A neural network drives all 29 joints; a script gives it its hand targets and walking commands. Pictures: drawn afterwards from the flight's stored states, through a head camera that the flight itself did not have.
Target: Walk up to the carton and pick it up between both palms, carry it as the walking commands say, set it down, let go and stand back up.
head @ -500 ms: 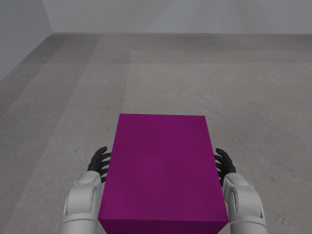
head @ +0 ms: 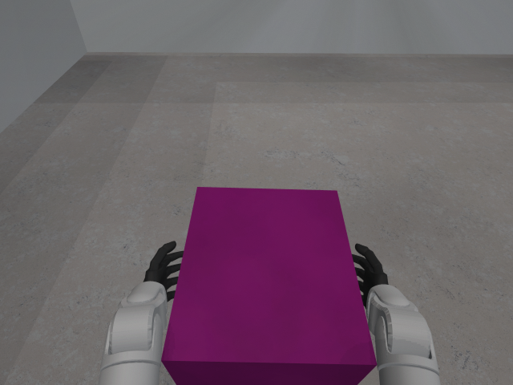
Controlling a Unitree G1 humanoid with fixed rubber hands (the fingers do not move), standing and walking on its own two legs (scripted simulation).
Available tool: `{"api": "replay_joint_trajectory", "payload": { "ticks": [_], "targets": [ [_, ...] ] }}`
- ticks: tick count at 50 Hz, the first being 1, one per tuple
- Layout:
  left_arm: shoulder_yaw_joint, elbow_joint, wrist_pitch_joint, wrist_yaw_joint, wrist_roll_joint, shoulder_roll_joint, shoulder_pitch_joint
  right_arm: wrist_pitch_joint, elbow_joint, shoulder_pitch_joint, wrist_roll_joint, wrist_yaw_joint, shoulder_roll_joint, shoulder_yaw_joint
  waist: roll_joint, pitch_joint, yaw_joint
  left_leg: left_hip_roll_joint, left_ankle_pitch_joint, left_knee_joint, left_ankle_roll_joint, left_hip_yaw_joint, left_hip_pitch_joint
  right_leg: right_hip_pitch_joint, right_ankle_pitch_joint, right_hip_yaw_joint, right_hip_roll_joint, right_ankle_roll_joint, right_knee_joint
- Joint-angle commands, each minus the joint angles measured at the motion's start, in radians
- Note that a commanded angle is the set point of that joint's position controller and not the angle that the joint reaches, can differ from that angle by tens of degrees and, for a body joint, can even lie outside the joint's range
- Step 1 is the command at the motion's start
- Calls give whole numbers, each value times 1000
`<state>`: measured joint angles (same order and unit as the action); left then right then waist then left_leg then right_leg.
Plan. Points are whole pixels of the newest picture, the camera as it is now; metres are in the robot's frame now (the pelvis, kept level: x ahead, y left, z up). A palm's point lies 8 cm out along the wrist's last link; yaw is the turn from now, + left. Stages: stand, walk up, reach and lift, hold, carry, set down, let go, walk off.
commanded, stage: hold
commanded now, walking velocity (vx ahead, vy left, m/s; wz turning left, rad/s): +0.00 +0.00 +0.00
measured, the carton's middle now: (264, 301) +0.29 +0.00 -0.03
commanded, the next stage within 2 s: carry in 0.06 s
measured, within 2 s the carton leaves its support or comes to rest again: neither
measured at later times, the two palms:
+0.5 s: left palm (212, 293) +0.25 +0.08 +0.06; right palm (450, 309) +0.23 -0.26 +0.07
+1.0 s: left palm (316, 342) +0.18 -0.07 +0.06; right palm out of the picture +0.18 -0.40 +0.06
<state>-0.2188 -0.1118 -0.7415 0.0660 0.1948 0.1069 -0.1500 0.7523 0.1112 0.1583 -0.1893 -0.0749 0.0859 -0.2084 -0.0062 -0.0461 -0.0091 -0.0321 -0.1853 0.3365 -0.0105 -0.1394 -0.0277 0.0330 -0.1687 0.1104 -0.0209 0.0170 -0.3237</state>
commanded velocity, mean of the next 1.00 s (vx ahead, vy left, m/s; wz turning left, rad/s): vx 0.00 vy -0.29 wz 0.00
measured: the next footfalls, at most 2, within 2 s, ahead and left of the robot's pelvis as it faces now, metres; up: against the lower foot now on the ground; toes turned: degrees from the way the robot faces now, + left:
left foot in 0.50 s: +0.02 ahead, +0.04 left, +0.00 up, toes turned +7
right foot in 0.78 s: +0.05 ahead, -0.32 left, +0.00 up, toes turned -10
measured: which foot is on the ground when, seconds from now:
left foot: down 0.00-0.30, up 0.32-0.48, down 0.50-0.78, up 0.80-1.00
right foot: down 0.00-0.50, up 0.52-0.76, down 0.78-1.00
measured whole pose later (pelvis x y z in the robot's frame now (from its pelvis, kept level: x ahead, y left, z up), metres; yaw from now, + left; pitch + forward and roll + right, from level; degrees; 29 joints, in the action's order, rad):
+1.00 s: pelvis -0.05 -0.22 -0.02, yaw -2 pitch +4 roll +0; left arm -0.14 0.50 -1.15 -0.10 -0.03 0.13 0.06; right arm 1.15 -0.50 -0.05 0.04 0.10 0.10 -0.14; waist -0.02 0.12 0.00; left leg 0.06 -0.44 0.84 -0.01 0.19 -0.44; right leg 0.45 -0.22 -0.17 0.02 -0.07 -0.59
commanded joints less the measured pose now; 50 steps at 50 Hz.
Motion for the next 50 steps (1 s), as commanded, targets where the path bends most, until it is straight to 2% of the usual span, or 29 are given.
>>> {"api": "replay_joint_trajectory", "payload": {
  "ticks": [1, 2, 3, 6, 8, 9, 11, 13, 15, 16, 17, 19, 23, 24, 25, 26, 27, 29, 32, 37, 38, 39, 40, 41, 42, 44, 46, 48, 50],
  "targets": [
    [598, 77, 27, 156, -186, 789, -477, -30, -84, 464, 187, -156, 787, 595, 6, 213, 0, -77, 131, -58, 5, 73, -19, -82, 144, -67, -81, -4, 33],
    [598, 76, 27, 156, -185, 789, -477, -30, -83, 465, 186, -156, 787, 595, 7, 213, 0, -77, 130, -58, 5, 73, -20, -82, 143, -67, -81, -4, 33],
    [620, 116, 15, 162, -237, 773, -553, -23, -94, 456, 198, -145, 815, 576, 65, 313, 2, 136, -9, 71, 5, 33, -129, 92, 22, -24, 132, -22, -83],
    [639, 76, -12, 157, -245, 813, -496, -13, -100, 470, 224, -142, 824, 621, -82, 326, -5, 281, 40, 65, 75, -140, -150, 281, -34, -72, 57, -15, -296],
    [692, 144, -29, 154, -298, 842, -546, -1, -164, 469, 235, -126, 829, 650, -200, 307, 0, 393, 209, 32, 154, -255, -189, 361, -272, -100, 44, -3, -393],
    [729, 210, -40, 148, -327, 867, -553, 10, -229, 471, 257, -115, 842, 683, -204, 323, 4, 405, 330, 67, 164, -237, -168, 377, -276, -87, 62, -11, -355],
    [778, 294, -72, 132, -369, 888, -524, 47, -316, 458, 279, -89, 843, 727, -189, 362, 7, 358, 419, 147, 119, -141, -171, 316, -186, -113, 38, -24, -215],
    [814, 371, -119, 107, -393, 872, -459, 94, -393, 411, 304, -67, 809, 753, -139, 389, 6, 295, 337, 203, 60, -55, -253, 200, -63, -127, 33, -37, -146],
    [821, 443, -167, 75, -393, 820, -398, 150, -469, 369, 336, -46, 774, 781, 51, 411, 7, 187, 58, 384, -1, 102, -412, 78, 198, -11, 152, -92, -130],
    [821, 479, -193, 56, -389, 805, -362, 180, -522, 385, 364, -37, 762, 804, 170, 417, 15, 98, -184, 537, -28, 195, -478, 66, 386, 86, 259, -162, -93],
    [831, 531, -224, 33, -390, 796, -323, 212, -569, 383, 400, -29, 761, 835, 202, 409, 20, 72, -418, 636, -17, 229, -507, 98, 464, 112, 314, -224, -74],
    [820, 621, -278, -5, -382, 753, -268, 268, -637, 348, 450, -11, 761, 871, 122, 396, 14, 100, -397, 635, 0, 243, -501, 127, 508, 43, 282, -246, -117],
    [797, 708, -364, -60, -377, 689, -197, 353, -688, 237, 468, 37, 741, 859, 111, 415, -4, 98, -119, 275, 16, 297, -327, 199, 448, -76, 195, -190, -192],
    [796, 714, -379, -67, -379, 677, -178, 365, -704, 213, 463, 47, 723, 846, 85, 429, -15, 158, -6, 142, 20, 255, -185, 293, 376, -97, 174, -166, -241],
    [796, 721, -391, -72, -381, 664, -174, 373, -706, 188, 455, 53, 704, 828, -29, 423, -25, 306, 181, 67, 54, 84, -23, 465, 135, -117, 127, -113, -349],
    [806, 733, -400, -75, -385, 657, -171, 380, -702, 170, 442, 61, 672, 806, -311, 438, -13, 589, 693, 91, 172, -222, 106, 666, -262, -184, 43, -37, -533],
    [806, 747, -407, -79, -393, 662, -207, 386, -712, 175, 445, 70, 664, 791, -310, 419, -14, 635, 770, 93, 261, -255, 64, 719, -366, -95, 79, -16, -711],
    [817, 749, -405, -77, -416, 699, -229, 385, -746, 186, 423, 78, 689, 795, -117, 358, -11, 543, 471, 55, 195, -129, -58, 684, -283, -49, 127, 7, -749],
    [838, 732, -401, -73, -424, 706, -205, 379, -757, 181, 409, 84, 696, 791, -174, 296, -9, 418, 291, 27, 94, 72, -193, 560, -221, -139, 99, 18, -580],
    [812, 708, -413, -86, -412, 661, -143, 400, -742, 137, 384, 99, 664, 776, -223, 327, -5, 355, 207, 110, 34, 179, -261, 314, -130, -289, 30, 14, -172],
    [798, 699, -417, -87, -409, 646, -123, 405, -734, 127, 377, 101, 657, 772, -172, 355, -1, 306, 131, 209, 9, 216, -278, 234, -129, -297, 14, 7, -87],
    [789, 697, -420, -87, -405, 630, -119, 412, -722, 122, 366, 102, 644, 764, -63, 350, 5, 253, -22, 333, -27, 262, -357, 158, -84, -217, 88, -2, 18],
    [781, 699, -420, -86, -386, 610, -115, 418, -729, 130, 365, 101, 636, 778, 223, 315, 12, 142, -313, 518, -71, 344, -581, 114, -19, 58, 307, -79, 71],
    [762, 692, -421, -89, -382, 634, -107, 423, -737, 154, 385, 94, 652, 790, 342, 312, 19, 117, -501, 731, -44, 289, -620, 178, 104, 113, 378, -185, 7],
    [755, 703, -419, -86, -380, 651, -114, 422, -723, 177, 408, 84, 683, 808, 271, 308, 22, 122, -488, 834, -12, 235, -603, 207, 140, 69, 353, -213, -22],
    [774, 729, -402, -78, -390, 696, -159, 407, -734, 218, 434, 67, 727, 831, 169, 318, 21, 119, -366, 852, 7, 244, -544, 273, 67, -62, 285, -201, -43],
    [784, 718, -391, -71, -392, 721, -166, 393, -746, 223, 435, 68, 740, 843, 167, 314, 16, 103, -294, 699, 0, 299, -480, 291, 42, -121, 238, -181, -62],
    [794, 710, -388, -67, -396, 716, -159, 386, -749, 208, 424, 74, 725, 837, 197, 336, 19, 91, -278, 536, 8, 318, -401, 297, 26, -92, 247, -198, -58],
    [809, 711, -391, -68, -403, 703, -163, 385, -731, 162, 411, 75, 702, 820, 151, 361, 2, 92, -178, 275, 18, 325, -253, 327, -19, -100, 231, -199, -101]
  ]
}}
